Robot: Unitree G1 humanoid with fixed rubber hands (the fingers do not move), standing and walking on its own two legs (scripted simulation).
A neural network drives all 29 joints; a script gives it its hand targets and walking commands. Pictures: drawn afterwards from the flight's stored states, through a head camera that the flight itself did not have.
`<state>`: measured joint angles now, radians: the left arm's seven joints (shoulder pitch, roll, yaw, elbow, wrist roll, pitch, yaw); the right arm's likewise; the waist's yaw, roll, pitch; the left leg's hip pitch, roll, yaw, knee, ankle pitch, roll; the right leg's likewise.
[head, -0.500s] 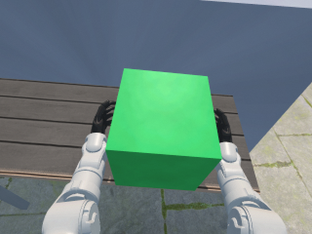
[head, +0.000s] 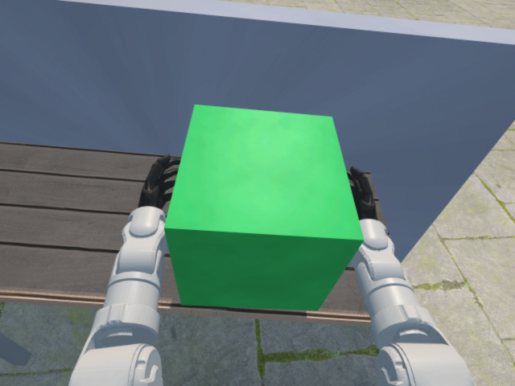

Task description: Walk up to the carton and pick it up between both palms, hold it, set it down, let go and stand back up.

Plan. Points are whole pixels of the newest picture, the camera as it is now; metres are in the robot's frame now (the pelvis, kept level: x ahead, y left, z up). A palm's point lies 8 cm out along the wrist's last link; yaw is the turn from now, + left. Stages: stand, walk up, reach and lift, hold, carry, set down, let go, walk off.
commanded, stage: reach and lift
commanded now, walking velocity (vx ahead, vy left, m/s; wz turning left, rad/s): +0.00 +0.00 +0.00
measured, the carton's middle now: (257, 209) +0.40 +0.02 +0.05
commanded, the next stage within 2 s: hold in 1.82 s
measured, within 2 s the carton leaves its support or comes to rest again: neither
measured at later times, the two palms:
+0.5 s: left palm (148, 191) +0.35 +0.18 +0.14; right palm (375, 210) +0.35 -0.16 +0.13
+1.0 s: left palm (141, 172) +0.34 +0.18 +0.18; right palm (390, 186) +0.34 -0.16 +0.18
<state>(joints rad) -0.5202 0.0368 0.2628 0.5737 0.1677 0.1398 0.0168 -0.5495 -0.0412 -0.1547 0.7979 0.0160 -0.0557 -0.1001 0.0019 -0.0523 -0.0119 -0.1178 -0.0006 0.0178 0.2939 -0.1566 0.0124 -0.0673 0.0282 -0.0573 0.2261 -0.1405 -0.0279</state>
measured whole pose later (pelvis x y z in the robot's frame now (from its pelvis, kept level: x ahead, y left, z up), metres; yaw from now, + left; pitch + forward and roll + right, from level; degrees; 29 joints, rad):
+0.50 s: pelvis -0.02 +0.00 +0.00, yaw +1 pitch -5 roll -1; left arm -0.51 0.02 0.26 0.26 0.19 0.45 -0.01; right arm -0.55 -0.06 -0.11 0.60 0.10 0.13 -0.11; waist -0.05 -0.06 0.02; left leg -0.09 -0.01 0.01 0.32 -0.16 0.02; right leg -0.03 0.02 -0.07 0.26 -0.14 -0.02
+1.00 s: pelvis -0.02 +0.00 +0.00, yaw +1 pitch -7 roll +0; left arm -0.59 0.04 0.32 0.22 0.22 0.61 -0.04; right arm -0.67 -0.07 -0.10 0.59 0.15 0.29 -0.14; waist -0.08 -0.06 -0.02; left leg -0.04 -0.01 0.00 0.31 -0.15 0.02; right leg 0.00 0.02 -0.07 0.27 -0.16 -0.03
